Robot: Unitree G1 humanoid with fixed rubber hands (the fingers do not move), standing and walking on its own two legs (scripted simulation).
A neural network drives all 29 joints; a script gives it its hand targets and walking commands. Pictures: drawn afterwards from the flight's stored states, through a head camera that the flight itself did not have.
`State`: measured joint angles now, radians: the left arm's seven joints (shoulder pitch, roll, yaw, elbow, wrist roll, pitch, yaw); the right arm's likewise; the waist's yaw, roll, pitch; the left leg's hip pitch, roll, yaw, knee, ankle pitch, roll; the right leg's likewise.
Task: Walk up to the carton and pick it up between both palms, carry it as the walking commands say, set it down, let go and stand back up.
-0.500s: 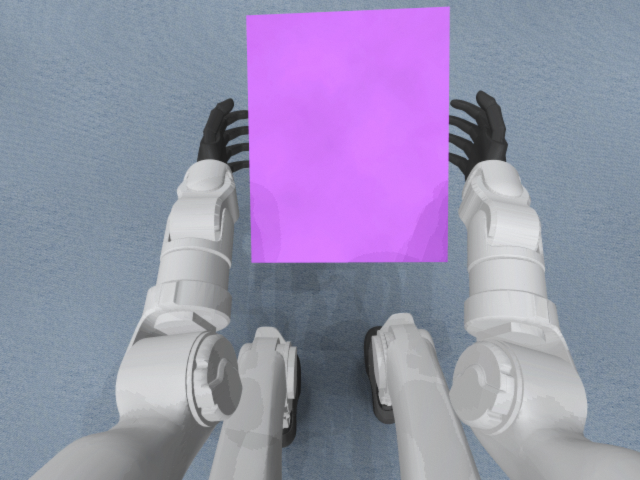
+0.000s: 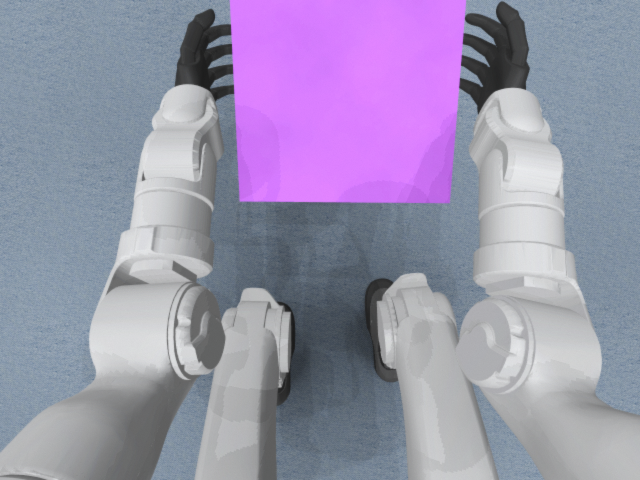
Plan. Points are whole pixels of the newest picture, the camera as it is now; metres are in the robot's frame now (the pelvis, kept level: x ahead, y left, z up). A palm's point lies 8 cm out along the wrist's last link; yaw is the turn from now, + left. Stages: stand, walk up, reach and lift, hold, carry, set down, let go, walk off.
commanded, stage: set down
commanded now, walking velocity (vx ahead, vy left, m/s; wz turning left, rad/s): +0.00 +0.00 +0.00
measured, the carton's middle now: (344, 78) +0.56 -0.05 -0.20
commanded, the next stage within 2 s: none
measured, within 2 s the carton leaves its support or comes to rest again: rests again in 1.74 s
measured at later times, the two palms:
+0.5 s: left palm (226, 96) +0.56 +0.11 -0.21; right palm (465, 102) +0.52 -0.20 -0.21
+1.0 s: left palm (228, 91) +0.58 +0.12 -0.27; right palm (449, 103) +0.54 -0.20 -0.27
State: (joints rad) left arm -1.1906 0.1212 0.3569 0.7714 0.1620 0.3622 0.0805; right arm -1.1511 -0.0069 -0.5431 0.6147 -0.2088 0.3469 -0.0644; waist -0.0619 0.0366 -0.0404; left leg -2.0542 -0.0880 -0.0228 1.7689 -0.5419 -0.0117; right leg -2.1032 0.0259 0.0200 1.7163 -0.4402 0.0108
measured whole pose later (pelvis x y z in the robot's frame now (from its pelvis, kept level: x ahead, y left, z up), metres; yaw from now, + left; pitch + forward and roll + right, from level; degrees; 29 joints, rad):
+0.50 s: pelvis -0.02 +0.00 -0.05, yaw +0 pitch +33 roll +1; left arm -1.48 0.25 0.26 0.80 0.05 0.33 0.10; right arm -1.42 -0.13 -0.44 0.63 -0.05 0.31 -0.21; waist -0.07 0.01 0.49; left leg -1.98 -0.08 0.00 2.01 -0.62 -0.02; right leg -2.04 0.04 0.03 1.96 -0.50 0.01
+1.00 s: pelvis -0.01 +0.01 -0.10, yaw +0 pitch +33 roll -1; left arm -1.64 0.37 0.12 1.05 -0.09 0.29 0.09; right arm -1.53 -0.26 -0.38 0.86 0.03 0.30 -0.07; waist -0.08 0.03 0.52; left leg -2.11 -0.10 0.01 2.20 -0.66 0.01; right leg -2.17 0.03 0.03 2.13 -0.54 0.04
